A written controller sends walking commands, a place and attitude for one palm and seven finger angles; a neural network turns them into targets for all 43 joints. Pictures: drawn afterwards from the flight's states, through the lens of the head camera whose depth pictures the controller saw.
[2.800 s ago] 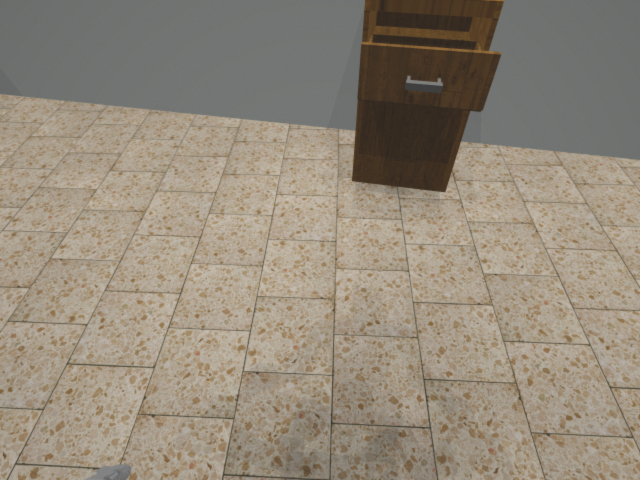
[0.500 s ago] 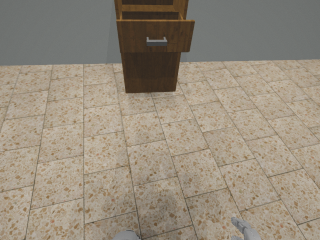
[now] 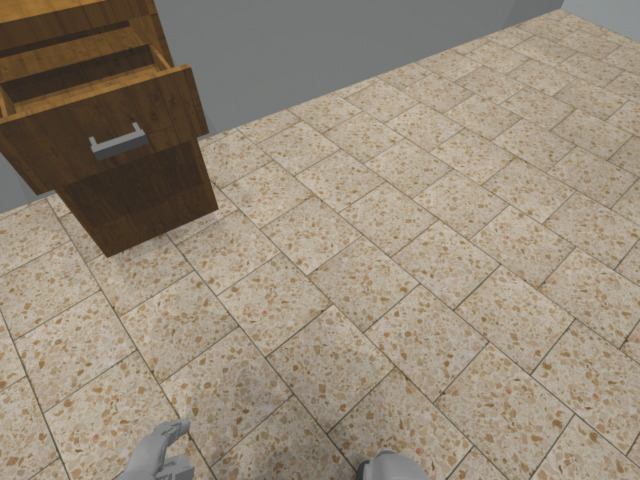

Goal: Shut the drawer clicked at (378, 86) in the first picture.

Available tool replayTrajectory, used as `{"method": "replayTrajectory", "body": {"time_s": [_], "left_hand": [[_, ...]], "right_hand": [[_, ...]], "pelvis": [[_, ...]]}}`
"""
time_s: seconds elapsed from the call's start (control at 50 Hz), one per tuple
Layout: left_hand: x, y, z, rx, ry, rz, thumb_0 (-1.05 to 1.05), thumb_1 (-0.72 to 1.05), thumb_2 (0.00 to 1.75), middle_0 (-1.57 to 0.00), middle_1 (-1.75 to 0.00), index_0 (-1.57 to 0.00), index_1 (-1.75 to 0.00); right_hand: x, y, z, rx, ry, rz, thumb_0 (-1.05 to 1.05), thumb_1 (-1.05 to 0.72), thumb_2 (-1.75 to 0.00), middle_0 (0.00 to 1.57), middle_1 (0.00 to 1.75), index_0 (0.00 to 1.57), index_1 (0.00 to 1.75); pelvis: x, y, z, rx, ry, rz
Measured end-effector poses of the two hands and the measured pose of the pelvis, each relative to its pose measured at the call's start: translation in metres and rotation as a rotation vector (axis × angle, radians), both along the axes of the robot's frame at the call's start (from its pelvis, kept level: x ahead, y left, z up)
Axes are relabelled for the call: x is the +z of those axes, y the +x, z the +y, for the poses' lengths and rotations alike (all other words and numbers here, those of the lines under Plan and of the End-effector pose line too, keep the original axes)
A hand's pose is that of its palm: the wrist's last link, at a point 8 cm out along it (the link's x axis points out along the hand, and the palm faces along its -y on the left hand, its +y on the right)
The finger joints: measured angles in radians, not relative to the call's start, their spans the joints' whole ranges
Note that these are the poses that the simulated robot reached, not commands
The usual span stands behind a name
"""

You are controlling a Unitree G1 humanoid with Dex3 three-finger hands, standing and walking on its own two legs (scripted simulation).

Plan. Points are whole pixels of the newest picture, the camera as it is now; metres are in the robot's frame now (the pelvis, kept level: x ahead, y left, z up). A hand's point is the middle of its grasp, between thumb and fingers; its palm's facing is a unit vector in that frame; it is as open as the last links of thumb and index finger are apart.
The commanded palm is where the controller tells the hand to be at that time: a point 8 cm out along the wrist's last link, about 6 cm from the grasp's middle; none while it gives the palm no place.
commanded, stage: walk to a spot facing it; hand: left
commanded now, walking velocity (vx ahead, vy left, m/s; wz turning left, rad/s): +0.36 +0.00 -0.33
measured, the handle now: (117, 139) +0.80 +0.43 -0.08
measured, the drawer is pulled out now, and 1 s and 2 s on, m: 0.30 0.30 0.30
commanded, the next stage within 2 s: turn to face it in 0.74 s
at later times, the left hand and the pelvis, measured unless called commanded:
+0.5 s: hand (175, 430) +0.22 +0.22 -0.19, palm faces -0.05 -0.98 -0.19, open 7.3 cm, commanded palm none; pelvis +0.21 +0.03 -0.01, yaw -9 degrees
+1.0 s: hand (269, 246) +0.56 +0.09 -0.17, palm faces -0.35 -0.91 -0.22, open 7.3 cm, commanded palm none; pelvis +0.38 -0.04 -0.02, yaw -19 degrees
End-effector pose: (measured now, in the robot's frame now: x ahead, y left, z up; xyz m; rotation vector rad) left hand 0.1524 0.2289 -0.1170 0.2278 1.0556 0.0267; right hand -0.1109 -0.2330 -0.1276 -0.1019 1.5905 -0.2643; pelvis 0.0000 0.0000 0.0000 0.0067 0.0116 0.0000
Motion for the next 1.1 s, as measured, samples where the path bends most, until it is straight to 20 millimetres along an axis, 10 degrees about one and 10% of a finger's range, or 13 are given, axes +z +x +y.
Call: {"method": "replayTrajectory", "body": {"time_s": [0.08,0.18,0.34,0.46,0.68,0.92,1.0,1.1], "left_hand": [[-0.01,0.052,-0.029,-0.035,-0.017,-0.067,0.0,0.91,0.9,-0.19,-0.3,-0.2,-0.3],[-0.009,0.049,-0.036,-0.006,-0.017,0.022,0.0,0.91,0.9,-0.2,-0.3,-0.2,-0.3],[-0.013,0.05,0.011,0.076,0.036,0.14,-0.02,0.94,0.9,-0.2,-0.3,-0.21,-0.3],[-0.04,0.059,0.041,0.113,0.012,0.272,0.0,0.92,0.9,-0.2,-0.3,-0.2,-0.3],[-0.022,0.177,0.029,0.001,-0.034,0.287,0.01,0.91,0.9,-0.19,-0.3,-0.2,-0.3],[-0.023,0.369,-0.053,-0.251,0.022,0.149,0.01,0.92,0.9,-0.19,-0.3,-0.2,-0.3],[-0.025,0.417,-0.087,-0.276,0.032,0.024,0.0,0.91,0.9,-0.19,-0.3,-0.2,-0.3],[-0.012,0.428,-0.107,-0.244,0.008,-0.009,0.0,0.91,0.9,-0.19,-0.3,-0.2,-0.3]], "right_hand": [[-0.012,0.02,-0.003,-0.052,0.036,0.058,0.01,-0.91,-0.9,0.2,0.29,0.2,0.3],[-0.014,0.119,-0.013,-0.031,0.017,-0.11,0.01,-0.91,-0.9,0.2,0.29,0.2,0.3],[0.004,0.296,-0.008,0.064,-0.006,-0.433,0.01,-0.91,-0.9,0.2,0.29,0.2,0.3],[0.011,0.386,0.01,0.118,-0.065,-0.548,0.0,-0.91,-0.9,0.2,0.29,0.2,0.3],[0.02,0.357,0.03,-0.083,-0.1,-0.325,0.0,-0.94,-0.9,0.2,0.29,0.2,0.3],[-0.009,0.313,0.051,-0.352,0.021,-0.033,0.0,-0.92,-0.9,0.2,0.29,0.2,0.3],[-0.03,0.326,0.04,-0.374,0.078,0.017,0.01,-0.91,-0.9,0.2,0.29,0.2,0.3],[-0.032,0.386,0.011,-0.311,0.068,-0.075,0.01,-0.91,-0.9,0.2,0.29,0.2,0.3]], "pelvis": [[-0.013,0.037,-0.017,-0.024,-0.002,-0.011],[0.0,0.075,-0.02,-0.056,-0.013,-0.024],[0.005,0.139,-0.005,-0.092,-0.039,-0.021],[-0.009,0.197,0.021,-0.132,-0.045,-0.037],[0.015,0.28,0.032,-0.241,-0.035,-0.026],[-0.003,0.358,-0.013,-0.355,-0.018,-0.025],[-0.018,0.379,-0.036,-0.335,-0.01,-0.031],[-0.009,0.392,-0.043,-0.291,-0.018,-0.039]]}}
